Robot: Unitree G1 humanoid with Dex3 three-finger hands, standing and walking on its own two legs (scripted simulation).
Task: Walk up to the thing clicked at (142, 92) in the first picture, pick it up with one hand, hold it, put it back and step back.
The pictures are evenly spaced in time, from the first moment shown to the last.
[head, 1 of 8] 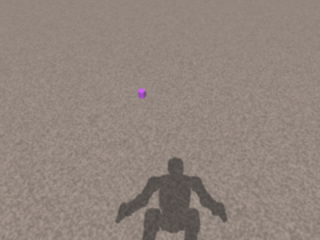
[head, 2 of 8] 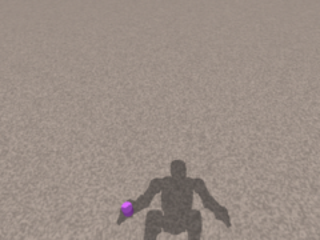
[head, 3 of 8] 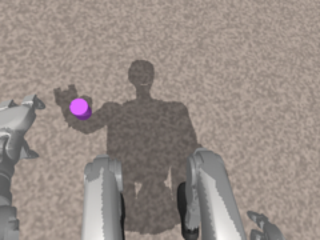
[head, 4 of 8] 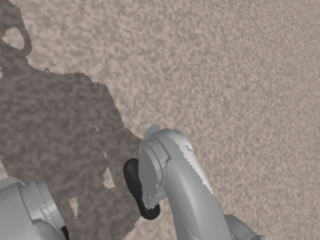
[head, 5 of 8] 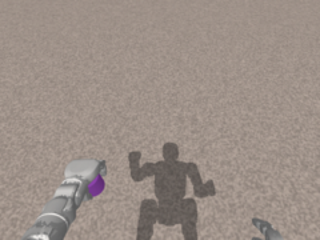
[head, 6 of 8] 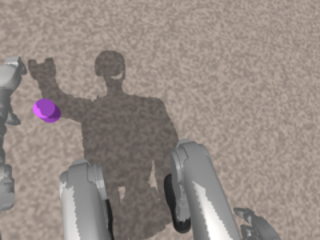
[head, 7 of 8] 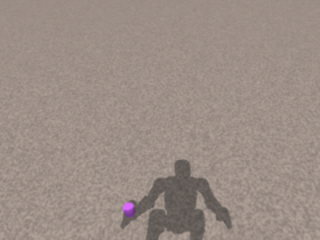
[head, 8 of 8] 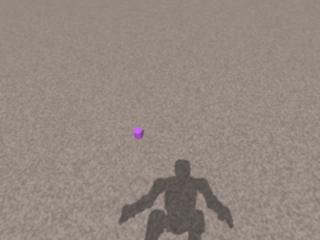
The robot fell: no
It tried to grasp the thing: yes
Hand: left
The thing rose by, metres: 0.69
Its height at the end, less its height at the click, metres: +0.00
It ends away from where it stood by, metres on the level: 0.01
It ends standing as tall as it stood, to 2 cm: yes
